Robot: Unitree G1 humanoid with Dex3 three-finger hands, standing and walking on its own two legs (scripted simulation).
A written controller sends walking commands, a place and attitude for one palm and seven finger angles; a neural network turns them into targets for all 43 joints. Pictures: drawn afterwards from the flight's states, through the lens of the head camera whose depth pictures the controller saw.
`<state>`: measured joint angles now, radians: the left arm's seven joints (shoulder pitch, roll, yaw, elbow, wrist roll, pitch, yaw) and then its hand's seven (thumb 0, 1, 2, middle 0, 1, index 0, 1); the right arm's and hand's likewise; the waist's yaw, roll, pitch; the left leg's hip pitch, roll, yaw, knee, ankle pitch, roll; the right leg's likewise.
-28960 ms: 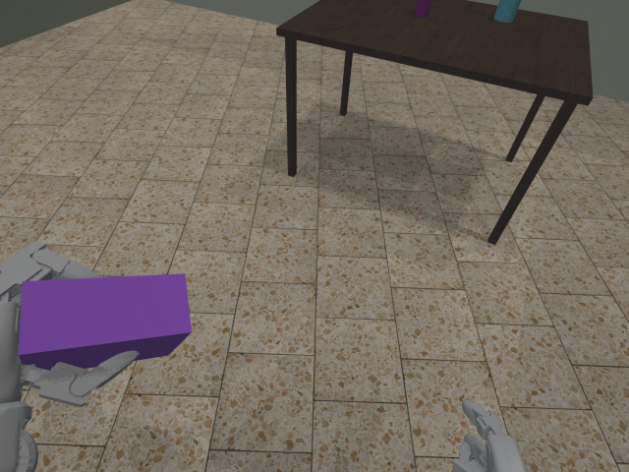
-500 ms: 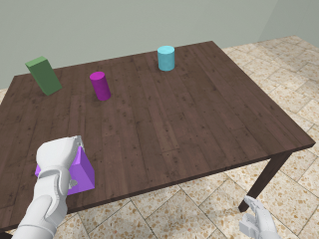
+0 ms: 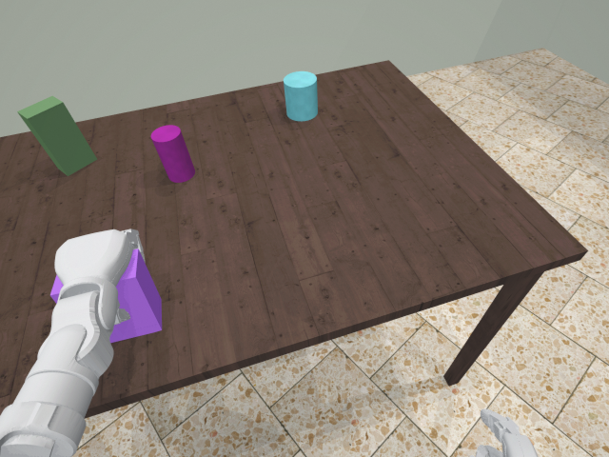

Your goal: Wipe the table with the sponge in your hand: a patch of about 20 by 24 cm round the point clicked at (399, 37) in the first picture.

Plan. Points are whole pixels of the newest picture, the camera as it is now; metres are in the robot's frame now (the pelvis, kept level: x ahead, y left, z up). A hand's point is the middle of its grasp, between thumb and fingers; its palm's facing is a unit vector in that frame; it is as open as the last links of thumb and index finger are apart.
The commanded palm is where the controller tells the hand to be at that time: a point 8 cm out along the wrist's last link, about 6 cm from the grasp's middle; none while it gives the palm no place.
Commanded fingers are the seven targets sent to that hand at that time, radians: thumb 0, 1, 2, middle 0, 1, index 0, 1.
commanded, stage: wipe forward along the first lane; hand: left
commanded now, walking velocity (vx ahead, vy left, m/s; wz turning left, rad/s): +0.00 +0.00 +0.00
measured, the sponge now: (119, 308) +0.31 +0.32 -0.01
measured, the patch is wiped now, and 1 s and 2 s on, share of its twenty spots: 0.25 0.40 0.60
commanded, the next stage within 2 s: slide across to the middle lane in 0.78 s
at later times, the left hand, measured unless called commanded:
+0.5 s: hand (112, 249) +0.38 +0.34 +0.05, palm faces -0.12 +0.02 -0.99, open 9.7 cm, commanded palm +0.37 +0.33 +0.08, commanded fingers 0.00 0.10 1.30 -1.20 -1.60 -1.20 -1.60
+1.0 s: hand (117, 229) +0.42 +0.35 +0.04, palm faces -0.13 +0.06 -0.99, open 9.7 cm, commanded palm +0.41 +0.32 +0.09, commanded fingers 0.00 0.10 1.30 -1.20 -1.60 -1.20 -1.60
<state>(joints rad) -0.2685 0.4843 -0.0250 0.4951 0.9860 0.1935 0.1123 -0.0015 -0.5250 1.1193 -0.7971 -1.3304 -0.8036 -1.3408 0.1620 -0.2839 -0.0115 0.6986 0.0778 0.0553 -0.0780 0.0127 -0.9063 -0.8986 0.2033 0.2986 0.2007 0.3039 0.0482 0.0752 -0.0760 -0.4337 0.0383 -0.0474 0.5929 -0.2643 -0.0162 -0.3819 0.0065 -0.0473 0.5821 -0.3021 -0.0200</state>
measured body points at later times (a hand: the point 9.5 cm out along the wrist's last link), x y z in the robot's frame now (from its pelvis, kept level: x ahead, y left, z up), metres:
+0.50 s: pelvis -0.01 +0.01 -0.01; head +0.04 +0.00 +0.44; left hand +0.38 +0.33 +0.10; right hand +0.11 -0.25 -0.13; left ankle +0.02 +0.15 -0.73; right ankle -0.01 -0.11 -0.73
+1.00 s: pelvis +0.00 +0.03 -0.01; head +0.07 +0.02 +0.44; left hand +0.42 +0.34 +0.10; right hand +0.08 -0.24 -0.14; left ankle +0.02 +0.15 -0.73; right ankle -0.01 -0.11 -0.73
